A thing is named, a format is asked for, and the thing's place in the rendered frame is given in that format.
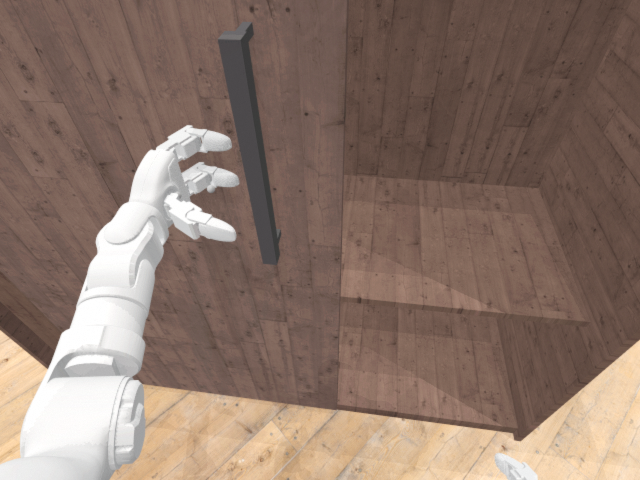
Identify robot left hand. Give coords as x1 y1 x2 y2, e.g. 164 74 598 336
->
129 125 239 242

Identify left robot upper arm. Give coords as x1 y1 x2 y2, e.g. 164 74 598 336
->
0 376 146 480

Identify robot right hand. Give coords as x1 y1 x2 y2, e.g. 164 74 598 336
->
495 453 538 480

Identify wardrobe door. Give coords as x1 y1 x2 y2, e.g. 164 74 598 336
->
0 0 349 410
0 271 62 351

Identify robot left forearm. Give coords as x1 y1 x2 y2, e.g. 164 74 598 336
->
20 202 169 458

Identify handle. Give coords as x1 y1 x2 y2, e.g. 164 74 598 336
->
218 22 281 265

